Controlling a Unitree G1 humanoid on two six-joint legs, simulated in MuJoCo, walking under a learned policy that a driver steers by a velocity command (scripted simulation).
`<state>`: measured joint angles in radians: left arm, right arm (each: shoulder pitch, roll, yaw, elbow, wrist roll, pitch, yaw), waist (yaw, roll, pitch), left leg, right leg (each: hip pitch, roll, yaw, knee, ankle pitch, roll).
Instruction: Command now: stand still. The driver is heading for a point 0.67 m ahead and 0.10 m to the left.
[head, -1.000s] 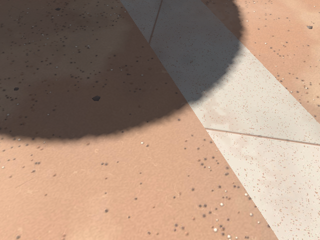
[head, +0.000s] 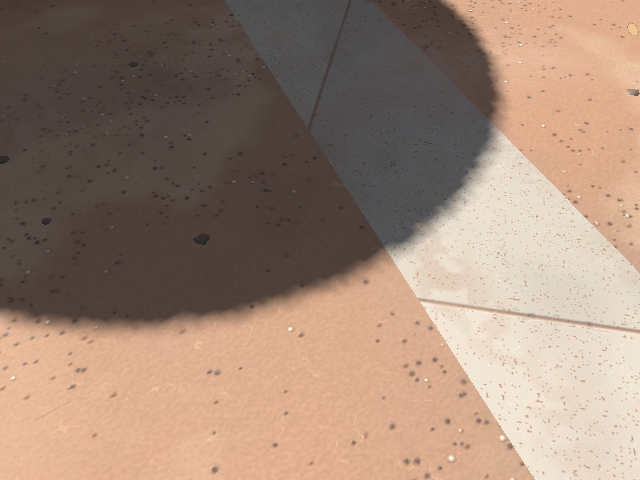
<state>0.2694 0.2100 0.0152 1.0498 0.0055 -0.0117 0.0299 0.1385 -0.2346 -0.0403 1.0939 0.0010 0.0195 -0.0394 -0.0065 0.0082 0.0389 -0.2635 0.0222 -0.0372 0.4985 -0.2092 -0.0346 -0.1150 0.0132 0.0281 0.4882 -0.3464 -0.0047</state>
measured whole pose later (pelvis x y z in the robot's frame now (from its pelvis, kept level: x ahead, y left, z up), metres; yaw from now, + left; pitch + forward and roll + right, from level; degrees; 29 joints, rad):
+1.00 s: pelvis +0.08 +0.04 +0.00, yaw +0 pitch +0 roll +0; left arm 0.35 0.24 0.04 1.01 -0.04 -0.09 0.01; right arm 0.38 -0.20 -0.04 1.10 0.01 -0.11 0.02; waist -0.02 -0.03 -0.01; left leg -0.16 -0.03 0.05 0.47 -0.31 0.05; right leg -0.40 -0.02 0.03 1.15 -0.36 -0.07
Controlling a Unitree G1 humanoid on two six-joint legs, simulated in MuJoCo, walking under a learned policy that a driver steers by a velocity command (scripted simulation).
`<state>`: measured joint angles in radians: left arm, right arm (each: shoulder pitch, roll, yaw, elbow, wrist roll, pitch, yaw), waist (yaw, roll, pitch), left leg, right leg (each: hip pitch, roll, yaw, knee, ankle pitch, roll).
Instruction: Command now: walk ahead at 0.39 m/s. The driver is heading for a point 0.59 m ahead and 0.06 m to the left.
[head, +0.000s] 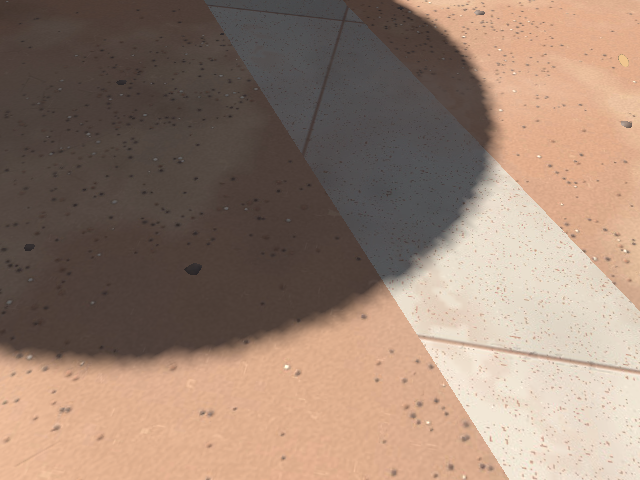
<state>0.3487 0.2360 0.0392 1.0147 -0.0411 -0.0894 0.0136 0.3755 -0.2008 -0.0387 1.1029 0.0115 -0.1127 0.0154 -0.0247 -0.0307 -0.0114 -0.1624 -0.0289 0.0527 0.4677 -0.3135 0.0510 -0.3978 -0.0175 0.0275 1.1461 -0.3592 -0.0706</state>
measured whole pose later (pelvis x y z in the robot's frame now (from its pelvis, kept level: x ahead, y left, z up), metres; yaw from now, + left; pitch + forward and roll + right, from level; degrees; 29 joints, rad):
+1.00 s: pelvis +0.52 -0.01 -0.01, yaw +5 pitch +2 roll -1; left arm 0.27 0.26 0.03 1.01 -0.02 -0.07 0.00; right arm 0.09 -0.23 -0.04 0.87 -0.01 -0.08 0.03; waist 0.02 -0.01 0.05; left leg -0.46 -0.02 0.06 0.51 -0.08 0.06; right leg -0.31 0.00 0.01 1.13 -0.57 0.02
